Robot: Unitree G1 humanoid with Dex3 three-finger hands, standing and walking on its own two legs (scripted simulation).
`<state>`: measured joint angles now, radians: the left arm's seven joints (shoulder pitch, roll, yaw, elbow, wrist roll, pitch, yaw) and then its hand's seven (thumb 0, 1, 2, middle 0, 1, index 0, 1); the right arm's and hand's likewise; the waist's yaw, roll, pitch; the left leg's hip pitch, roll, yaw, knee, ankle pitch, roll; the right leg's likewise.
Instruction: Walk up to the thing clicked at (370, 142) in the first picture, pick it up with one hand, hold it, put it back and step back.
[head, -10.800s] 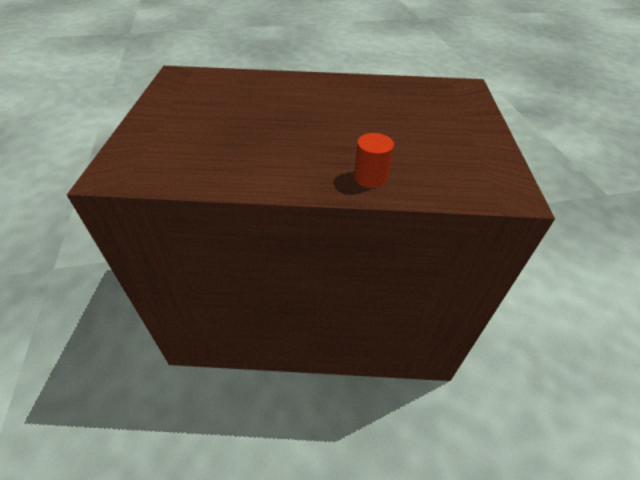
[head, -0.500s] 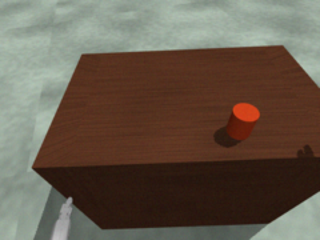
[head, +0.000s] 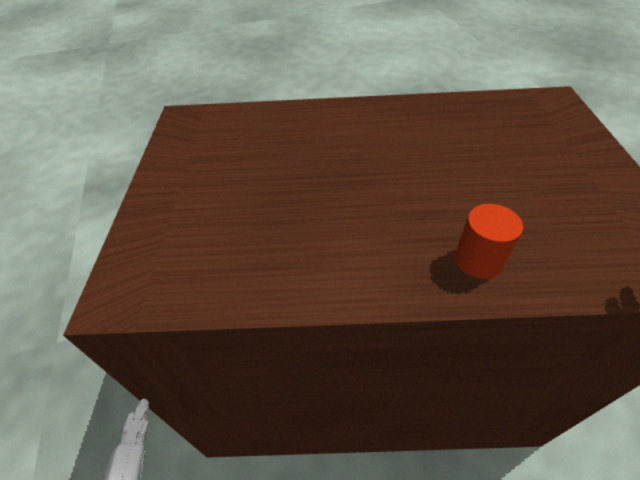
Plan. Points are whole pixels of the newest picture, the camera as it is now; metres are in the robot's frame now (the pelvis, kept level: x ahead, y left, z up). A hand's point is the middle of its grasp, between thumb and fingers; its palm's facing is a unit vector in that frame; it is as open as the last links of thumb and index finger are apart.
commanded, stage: go down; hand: right
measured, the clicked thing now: (486, 241) +0.46 -0.20 +0.04
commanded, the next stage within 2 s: approach in 0.30 s
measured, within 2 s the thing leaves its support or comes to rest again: neither
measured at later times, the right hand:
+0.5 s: hand out of the picture +0.37 -0.40 +0.18, palm faces +0.21 +0.98 -0.02, open 17.4 cm
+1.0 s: hand (545, 241) +0.45 -0.26 +0.06, palm faces +0.08 +1.00 +0.05, open 17.2 cm
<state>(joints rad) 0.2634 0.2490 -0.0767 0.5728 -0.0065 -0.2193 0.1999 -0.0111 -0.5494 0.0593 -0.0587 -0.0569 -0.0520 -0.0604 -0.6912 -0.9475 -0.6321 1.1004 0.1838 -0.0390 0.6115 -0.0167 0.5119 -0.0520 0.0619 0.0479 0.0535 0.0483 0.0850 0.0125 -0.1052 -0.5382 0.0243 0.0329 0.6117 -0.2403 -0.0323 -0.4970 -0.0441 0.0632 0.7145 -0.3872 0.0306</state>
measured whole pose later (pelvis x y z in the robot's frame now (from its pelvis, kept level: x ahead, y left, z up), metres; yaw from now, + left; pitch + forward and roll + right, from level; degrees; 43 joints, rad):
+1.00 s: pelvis -0.01 +0.00 -0.03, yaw +2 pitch +15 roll +2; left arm 0.25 0.24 -0.02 0.45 0.03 -0.19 0.12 -0.01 -0.54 0.04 -0.07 -0.07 -0.07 -0.06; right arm -0.70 -0.62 -0.52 1.06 0.17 -0.28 0.39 -0.02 0.47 -0.05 0.06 0.04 0.05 0.04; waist 0.15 0.04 -0.10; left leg -0.79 0.01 0.01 0.82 -0.31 -0.03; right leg -0.73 -0.05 0.05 0.92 -0.46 0.03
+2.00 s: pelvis -0.02 +0.00 -0.04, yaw +2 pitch +15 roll +1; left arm 0.38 0.22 0.04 0.17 0.01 -0.09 0.02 -0.01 -0.55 0.06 -0.06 -0.06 -0.05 -0.06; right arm -0.76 -0.45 -0.43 0.96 0.09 -0.22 0.13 -0.02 0.58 -0.03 0.33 0.14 0.33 0.15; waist 0.14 0.02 -0.11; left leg -0.84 0.03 -0.02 0.90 -0.33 -0.03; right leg -0.75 -0.04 0.03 0.96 -0.47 0.03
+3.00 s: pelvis -0.01 +0.00 -0.02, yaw +1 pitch +12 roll +1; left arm 0.36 0.22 0.05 0.27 0.00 -0.10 0.03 -0.01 -0.54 0.05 -0.07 -0.06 -0.06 -0.06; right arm -0.74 -0.44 -0.38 0.96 0.10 -0.18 0.13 -0.01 0.26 -0.98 0.70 1.03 1.21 1.25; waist 0.12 0.01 -0.11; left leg -0.70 0.03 -0.01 0.80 -0.31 -0.04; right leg -0.62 -0.03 0.03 0.86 -0.45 0.03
